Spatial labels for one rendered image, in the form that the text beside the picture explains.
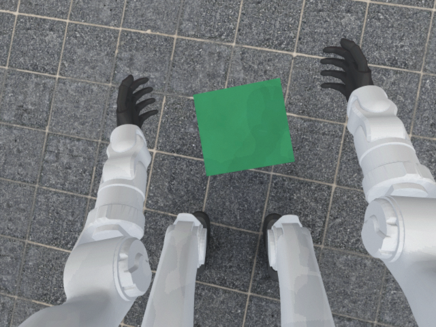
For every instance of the robot left hand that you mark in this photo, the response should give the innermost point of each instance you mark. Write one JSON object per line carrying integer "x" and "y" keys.
{"x": 127, "y": 111}

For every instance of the robot right hand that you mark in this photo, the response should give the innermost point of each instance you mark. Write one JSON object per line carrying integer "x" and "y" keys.
{"x": 356, "y": 71}

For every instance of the robot left foot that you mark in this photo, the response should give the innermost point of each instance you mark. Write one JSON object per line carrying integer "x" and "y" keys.
{"x": 203, "y": 218}

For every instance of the right robot upper arm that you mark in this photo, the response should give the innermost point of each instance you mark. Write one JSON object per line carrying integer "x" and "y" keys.
{"x": 401, "y": 231}

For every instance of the left robot upper arm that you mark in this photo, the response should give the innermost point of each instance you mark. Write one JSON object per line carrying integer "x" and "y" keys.
{"x": 102, "y": 280}

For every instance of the right robot forearm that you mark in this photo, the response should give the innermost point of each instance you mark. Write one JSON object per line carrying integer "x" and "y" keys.
{"x": 385, "y": 153}

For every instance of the carton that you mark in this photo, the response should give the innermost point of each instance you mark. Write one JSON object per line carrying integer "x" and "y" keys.
{"x": 243, "y": 127}

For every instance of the right robot shin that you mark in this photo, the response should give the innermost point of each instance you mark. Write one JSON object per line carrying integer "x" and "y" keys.
{"x": 292, "y": 219}

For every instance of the left robot forearm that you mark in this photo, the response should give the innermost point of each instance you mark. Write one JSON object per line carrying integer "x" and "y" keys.
{"x": 121, "y": 194}

